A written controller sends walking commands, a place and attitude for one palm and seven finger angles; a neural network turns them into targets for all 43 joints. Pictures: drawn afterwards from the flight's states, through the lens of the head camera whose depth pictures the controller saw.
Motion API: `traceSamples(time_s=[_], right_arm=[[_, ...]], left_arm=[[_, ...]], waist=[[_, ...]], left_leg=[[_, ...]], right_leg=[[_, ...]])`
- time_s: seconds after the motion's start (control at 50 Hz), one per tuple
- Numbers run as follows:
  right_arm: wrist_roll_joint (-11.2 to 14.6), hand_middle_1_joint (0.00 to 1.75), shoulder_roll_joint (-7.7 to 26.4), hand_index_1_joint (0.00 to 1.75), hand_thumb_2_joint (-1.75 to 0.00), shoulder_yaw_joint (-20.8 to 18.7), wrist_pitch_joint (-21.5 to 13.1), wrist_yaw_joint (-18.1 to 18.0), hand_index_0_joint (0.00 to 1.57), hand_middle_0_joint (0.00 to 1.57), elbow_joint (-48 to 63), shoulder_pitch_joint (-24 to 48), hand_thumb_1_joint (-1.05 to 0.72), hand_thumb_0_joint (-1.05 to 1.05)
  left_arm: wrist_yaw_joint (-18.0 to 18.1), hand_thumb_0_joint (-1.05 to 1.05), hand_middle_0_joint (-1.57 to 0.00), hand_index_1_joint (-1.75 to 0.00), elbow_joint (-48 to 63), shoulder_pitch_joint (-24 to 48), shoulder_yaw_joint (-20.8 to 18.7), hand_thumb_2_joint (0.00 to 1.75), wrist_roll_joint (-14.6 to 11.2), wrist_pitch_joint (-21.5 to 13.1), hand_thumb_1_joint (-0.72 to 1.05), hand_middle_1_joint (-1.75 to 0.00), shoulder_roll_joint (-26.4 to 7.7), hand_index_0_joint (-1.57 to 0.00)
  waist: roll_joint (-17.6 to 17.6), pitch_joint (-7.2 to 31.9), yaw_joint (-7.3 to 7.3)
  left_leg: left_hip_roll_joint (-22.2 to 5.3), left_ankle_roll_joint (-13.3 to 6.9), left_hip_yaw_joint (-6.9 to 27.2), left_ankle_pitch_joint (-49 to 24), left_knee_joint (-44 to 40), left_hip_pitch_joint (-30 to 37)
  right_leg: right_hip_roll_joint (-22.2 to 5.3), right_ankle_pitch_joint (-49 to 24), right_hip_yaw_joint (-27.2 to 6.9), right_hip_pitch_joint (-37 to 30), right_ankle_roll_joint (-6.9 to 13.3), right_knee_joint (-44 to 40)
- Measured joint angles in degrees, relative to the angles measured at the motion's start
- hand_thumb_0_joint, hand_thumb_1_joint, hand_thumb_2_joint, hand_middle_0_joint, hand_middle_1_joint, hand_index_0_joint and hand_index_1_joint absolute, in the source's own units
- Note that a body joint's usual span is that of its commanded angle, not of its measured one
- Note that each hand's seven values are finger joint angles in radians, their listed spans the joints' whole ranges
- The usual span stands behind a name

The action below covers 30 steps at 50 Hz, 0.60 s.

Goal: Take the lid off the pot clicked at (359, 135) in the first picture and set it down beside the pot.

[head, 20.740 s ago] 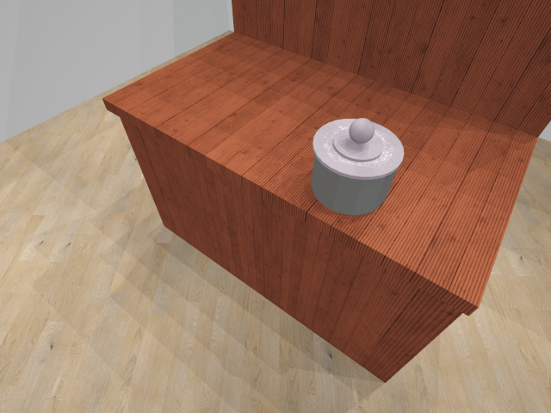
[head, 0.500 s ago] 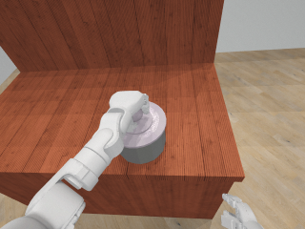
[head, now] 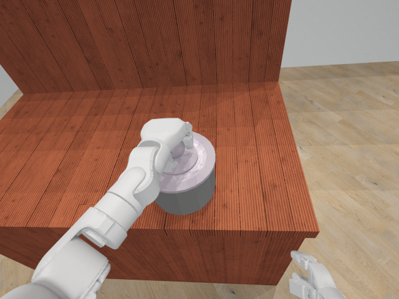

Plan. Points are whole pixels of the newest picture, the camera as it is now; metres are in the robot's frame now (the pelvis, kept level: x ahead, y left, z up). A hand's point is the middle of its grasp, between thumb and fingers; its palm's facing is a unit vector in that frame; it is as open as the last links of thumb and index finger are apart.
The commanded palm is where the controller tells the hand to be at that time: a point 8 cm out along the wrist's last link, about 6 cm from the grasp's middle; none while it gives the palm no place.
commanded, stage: close the fingers and squeeze the knob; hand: left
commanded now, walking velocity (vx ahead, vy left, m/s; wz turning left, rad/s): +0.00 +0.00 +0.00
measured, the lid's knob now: (173, 147) +0.42 +0.08 +0.07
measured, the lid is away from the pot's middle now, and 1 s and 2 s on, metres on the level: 0.00 0.01 0.01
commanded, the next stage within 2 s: lift the lid straight up in 0.02 s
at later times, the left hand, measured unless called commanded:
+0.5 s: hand (166, 147) +0.39 +0.08 +0.11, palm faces -0.21 -0.06 -0.98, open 7.5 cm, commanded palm +0.37 +0.09 +0.18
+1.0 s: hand (167, 134) +0.39 +0.07 +0.15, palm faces -0.12 -0.05 -0.99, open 7.5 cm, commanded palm +0.36 +0.08 +0.22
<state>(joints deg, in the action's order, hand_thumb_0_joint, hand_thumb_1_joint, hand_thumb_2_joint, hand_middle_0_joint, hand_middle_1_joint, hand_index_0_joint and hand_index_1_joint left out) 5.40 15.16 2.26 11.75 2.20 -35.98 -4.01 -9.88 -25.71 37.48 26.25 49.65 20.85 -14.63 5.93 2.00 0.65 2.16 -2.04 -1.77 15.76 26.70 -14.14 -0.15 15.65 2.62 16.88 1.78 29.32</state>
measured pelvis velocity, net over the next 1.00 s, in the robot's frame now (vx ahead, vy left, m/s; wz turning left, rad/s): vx -0.01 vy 0.00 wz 0.01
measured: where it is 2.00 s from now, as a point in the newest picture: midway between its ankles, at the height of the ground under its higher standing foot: outside the picture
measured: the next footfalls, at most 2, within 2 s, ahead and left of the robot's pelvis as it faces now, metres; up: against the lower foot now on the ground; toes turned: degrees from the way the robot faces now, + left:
none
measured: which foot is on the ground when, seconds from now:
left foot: down 0.00-1.00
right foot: down 0.00-1.00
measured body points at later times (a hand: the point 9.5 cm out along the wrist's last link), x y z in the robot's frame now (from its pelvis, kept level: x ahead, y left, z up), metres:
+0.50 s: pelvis +0.00 +0.00 +0.00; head +0.01 -0.05 +0.45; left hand +0.40 +0.09 +0.16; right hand +0.20 -0.21 -0.12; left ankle -0.02 +0.10 -0.74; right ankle -0.01 -0.10 -0.74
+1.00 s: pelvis -0.01 +0.00 +0.00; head +0.00 -0.05 +0.45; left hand +0.39 +0.07 +0.21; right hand +0.20 -0.20 -0.11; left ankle -0.02 +0.10 -0.74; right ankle -0.01 -0.10 -0.74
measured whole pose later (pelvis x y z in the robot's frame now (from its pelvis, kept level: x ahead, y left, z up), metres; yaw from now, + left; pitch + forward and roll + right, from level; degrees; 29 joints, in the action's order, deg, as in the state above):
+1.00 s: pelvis -0.01 +0.00 +0.00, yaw +0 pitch +1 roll +1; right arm 5.3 14.9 3.3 11.8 3.1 -35.7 -1.4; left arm -14.0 -15.7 41.2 27.1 47.8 21.8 -18.0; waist 6.5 1.6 -0.6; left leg 2.7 -2.2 -1.6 14.9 26.1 -12.5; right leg -0.7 15.2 2.8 15.4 1.6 29.3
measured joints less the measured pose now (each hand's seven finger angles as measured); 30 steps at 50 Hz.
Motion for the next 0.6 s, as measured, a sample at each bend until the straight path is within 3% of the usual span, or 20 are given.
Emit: traceSamples(time_s=[0.6], right_arm=[[-0.10,0.30,-0.37,0.30,-0.90,0.64,-0.43,0.47,0.19,0.20,-0.31,1.76,-0.91,0.01]], left_arm=[[-2.63,0.01,-0.71,-0.86,4.51,2.41,1.67,0.98,-1.13,1.97,0.12,-0.84,-1.53,-0.76]], waist=[[0.47,-0.29,-0.81]], left_leg=[[0.59,-0.37,0.39,-0.28,-0.18,0.71]], right_leg=[[-0.59,-0.06,0.33,-0.87,-0.37,-0.09]])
